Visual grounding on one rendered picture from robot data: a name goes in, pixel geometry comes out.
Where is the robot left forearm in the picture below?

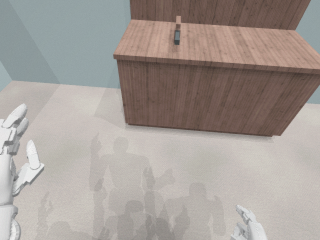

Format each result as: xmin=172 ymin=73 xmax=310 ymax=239
xmin=0 ymin=204 xmax=21 ymax=240

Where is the tap lever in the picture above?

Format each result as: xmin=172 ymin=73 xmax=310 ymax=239
xmin=174 ymin=30 xmax=180 ymax=45

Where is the counter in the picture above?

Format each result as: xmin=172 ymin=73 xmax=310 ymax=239
xmin=113 ymin=0 xmax=320 ymax=137

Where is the robot right hand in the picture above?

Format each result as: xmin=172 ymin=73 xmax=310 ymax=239
xmin=230 ymin=205 xmax=268 ymax=240

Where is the robot left hand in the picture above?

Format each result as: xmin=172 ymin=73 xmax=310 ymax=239
xmin=0 ymin=103 xmax=45 ymax=206

